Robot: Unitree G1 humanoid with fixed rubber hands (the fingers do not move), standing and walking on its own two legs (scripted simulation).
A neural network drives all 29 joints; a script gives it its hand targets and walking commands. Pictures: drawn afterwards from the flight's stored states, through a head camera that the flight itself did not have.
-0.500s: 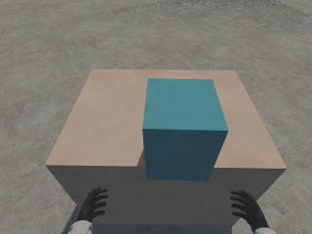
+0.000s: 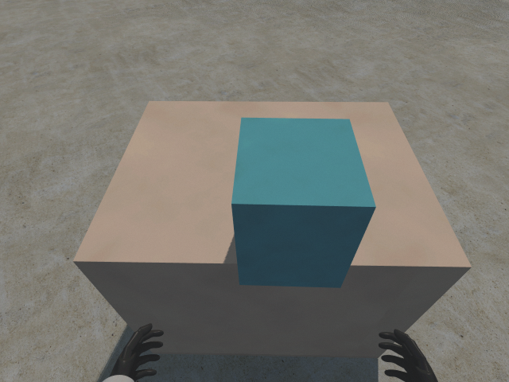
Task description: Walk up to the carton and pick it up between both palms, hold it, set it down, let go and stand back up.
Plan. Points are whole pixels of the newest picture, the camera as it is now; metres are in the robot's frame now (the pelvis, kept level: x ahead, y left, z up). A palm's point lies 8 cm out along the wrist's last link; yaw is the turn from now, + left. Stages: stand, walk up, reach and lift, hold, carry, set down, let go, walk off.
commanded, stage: let go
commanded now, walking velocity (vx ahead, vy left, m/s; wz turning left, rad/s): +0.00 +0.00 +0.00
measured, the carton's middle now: (292, 205) +0.43 -0.03 +0.02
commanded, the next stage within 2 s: stand in 0.52 s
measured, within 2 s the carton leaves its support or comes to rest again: neither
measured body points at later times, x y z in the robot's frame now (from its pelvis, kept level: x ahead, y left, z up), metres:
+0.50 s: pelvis +0.00 -0.01 +0.00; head +0.00 +0.00 +0.45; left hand +0.17 +0.22 -0.09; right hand +0.17 -0.24 -0.08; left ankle -0.02 +0.12 -0.75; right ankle +0.00 -0.11 -0.75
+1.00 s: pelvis -0.01 +0.00 -0.01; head -0.01 +0.01 +0.44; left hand +0.10 +0.26 -0.12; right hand +0.13 -0.23 -0.11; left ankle -0.02 +0.12 -0.75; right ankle +0.00 -0.11 -0.75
